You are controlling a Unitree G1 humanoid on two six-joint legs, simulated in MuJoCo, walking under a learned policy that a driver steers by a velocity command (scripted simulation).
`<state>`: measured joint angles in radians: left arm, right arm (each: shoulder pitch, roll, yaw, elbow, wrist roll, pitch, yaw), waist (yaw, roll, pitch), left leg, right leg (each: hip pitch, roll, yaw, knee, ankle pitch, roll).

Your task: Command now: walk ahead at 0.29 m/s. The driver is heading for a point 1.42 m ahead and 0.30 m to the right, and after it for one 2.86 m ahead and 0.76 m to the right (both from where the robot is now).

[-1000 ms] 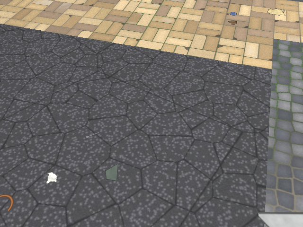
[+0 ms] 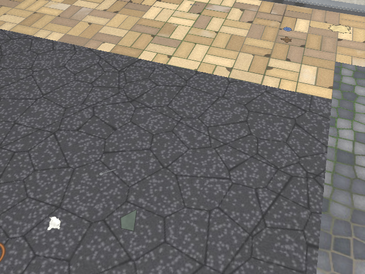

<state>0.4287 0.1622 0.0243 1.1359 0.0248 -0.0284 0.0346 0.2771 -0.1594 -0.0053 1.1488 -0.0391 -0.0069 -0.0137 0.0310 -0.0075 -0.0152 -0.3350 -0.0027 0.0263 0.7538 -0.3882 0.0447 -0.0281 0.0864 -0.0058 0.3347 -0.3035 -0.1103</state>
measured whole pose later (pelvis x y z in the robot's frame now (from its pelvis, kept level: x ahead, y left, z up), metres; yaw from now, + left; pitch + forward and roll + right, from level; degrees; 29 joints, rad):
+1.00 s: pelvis +0.52 +0.03 +0.00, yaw +0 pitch +0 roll +0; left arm 0.36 0.19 0.06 1.05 0.01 -0.10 0.00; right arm 0.21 -0.21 -0.05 0.96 -0.04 -0.05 0.02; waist 0.01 0.03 0.04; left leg -0.56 0.09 0.00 1.06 -0.23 0.06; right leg -0.13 0.08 -0.11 0.30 -0.18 -0.11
